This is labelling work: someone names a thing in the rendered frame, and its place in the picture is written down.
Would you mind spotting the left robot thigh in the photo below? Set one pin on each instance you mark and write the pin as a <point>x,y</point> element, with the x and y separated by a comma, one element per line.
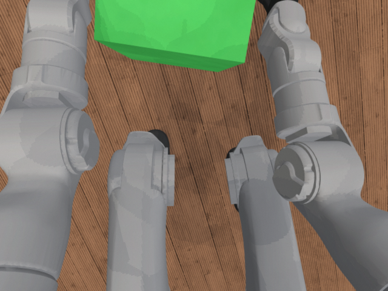
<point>136,254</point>

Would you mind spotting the left robot forearm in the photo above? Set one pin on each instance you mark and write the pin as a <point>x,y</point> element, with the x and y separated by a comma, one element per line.
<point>54,54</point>

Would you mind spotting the right robot forearm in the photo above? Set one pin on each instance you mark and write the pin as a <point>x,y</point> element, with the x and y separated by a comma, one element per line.
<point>303,110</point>

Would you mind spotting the carton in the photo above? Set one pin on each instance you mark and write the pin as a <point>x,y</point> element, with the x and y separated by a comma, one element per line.
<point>208,35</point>

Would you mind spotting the robot right shin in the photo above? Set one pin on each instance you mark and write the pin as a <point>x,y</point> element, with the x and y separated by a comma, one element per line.
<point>256,140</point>

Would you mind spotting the robot left upper arm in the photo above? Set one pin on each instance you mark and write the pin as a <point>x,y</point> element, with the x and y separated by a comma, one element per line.
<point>44,152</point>

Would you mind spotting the robot right hand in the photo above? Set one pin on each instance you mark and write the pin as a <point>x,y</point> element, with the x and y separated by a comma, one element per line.
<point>268,4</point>

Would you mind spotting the robot right upper arm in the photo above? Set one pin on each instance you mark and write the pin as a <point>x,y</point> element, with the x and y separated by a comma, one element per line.
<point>323,179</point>

